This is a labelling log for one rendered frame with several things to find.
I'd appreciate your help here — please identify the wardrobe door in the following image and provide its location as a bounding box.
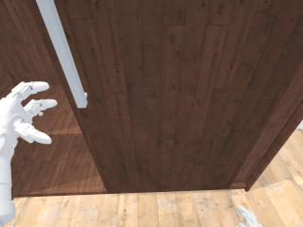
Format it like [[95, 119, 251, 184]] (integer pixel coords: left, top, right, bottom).
[[26, 0, 303, 194], [233, 62, 303, 183]]

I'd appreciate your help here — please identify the robot left hand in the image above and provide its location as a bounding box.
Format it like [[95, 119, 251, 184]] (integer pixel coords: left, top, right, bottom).
[[0, 81, 58, 145]]

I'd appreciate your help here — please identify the handle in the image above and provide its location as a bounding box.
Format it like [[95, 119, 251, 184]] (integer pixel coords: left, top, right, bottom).
[[36, 0, 88, 108]]

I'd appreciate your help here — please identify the robot right hand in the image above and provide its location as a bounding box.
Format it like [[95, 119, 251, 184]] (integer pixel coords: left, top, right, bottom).
[[236, 205, 262, 227]]

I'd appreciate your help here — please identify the robot left forearm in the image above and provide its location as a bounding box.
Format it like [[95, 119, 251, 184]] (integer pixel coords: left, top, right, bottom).
[[0, 128, 18, 227]]

